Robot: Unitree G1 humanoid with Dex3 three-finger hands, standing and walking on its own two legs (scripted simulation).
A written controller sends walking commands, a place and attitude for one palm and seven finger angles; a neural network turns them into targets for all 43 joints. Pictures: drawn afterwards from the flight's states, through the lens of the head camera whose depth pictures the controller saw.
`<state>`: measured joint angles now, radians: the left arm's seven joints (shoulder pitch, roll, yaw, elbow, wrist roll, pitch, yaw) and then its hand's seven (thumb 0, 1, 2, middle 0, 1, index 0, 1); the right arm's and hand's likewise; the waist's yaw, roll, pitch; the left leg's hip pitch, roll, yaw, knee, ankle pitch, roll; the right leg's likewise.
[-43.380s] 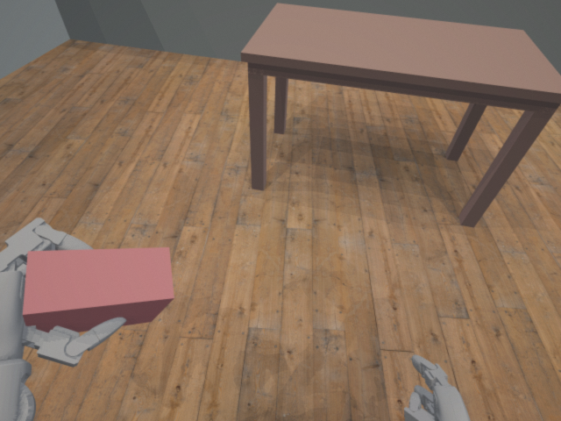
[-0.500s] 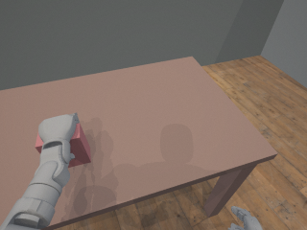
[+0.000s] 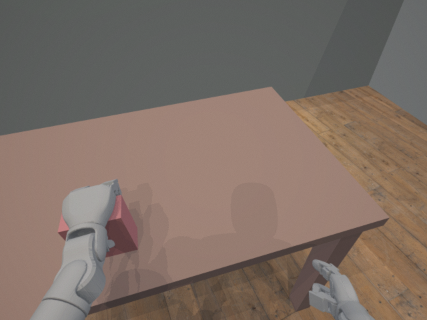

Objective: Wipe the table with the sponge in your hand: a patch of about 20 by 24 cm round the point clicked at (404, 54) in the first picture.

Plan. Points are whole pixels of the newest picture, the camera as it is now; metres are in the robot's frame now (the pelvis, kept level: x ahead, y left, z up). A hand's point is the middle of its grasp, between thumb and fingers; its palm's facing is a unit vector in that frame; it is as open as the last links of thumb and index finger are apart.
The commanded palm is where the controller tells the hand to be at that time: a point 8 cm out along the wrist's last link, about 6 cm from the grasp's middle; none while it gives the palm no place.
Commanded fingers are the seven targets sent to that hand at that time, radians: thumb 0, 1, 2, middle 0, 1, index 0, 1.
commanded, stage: wipe back along the first lane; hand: left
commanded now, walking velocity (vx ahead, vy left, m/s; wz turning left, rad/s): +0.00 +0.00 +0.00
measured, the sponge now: (106, 234) +0.27 +0.27 -0.01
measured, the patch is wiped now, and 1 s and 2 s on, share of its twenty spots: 0.95 0.95 0.95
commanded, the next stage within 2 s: lift the sponge slowly off the table in 0.12 s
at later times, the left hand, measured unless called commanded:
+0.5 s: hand (100, 229) +0.26 +0.26 +0.05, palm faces -0.03 -0.10 -0.99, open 10.1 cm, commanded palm +0.23 +0.26 +0.10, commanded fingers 0.00 0.10 1.30 -1.20 -1.60 -1.20 -1.60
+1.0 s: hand (94, 232) +0.24 +0.25 +0.07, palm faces +0.01 -0.11 -0.99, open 10.0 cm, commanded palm +0.22 +0.25 +0.14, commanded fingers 0.00 0.10 1.30 -1.20 -1.60 -1.20 -1.60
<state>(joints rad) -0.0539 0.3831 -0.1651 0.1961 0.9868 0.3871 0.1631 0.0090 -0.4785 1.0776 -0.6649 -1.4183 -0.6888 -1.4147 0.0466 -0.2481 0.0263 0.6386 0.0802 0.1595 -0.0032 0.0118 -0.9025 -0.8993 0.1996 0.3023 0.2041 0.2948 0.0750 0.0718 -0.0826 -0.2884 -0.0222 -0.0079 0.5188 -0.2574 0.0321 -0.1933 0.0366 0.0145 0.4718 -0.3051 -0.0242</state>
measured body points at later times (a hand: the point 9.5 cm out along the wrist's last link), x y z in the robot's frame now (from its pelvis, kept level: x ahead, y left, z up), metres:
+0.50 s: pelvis -0.01 -0.01 +0.00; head -0.02 -0.04 +0.45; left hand +0.25 +0.26 +0.10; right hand +0.21 -0.24 -0.09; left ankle +0.01 +0.10 -0.74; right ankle -0.04 -0.11 -0.74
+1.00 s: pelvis -0.01 -0.01 +0.01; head -0.04 -0.04 +0.45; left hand +0.23 +0.26 +0.12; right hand +0.23 -0.21 -0.07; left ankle +0.01 +0.10 -0.74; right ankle -0.04 -0.11 -0.74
